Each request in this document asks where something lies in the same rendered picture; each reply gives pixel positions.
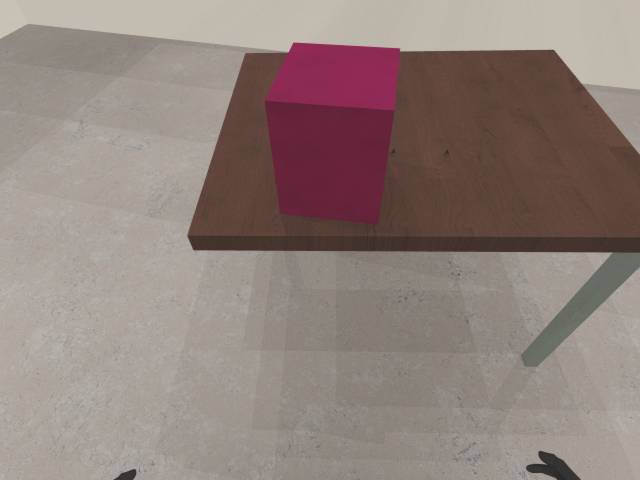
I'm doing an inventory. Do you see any robot right hand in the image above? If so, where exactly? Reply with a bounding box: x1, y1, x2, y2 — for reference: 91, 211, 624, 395
526, 451, 581, 480

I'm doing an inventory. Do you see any table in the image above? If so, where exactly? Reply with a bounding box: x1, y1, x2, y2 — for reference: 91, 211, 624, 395
187, 50, 640, 367

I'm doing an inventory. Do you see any carton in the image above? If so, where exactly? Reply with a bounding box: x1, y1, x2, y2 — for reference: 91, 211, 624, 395
265, 43, 400, 225

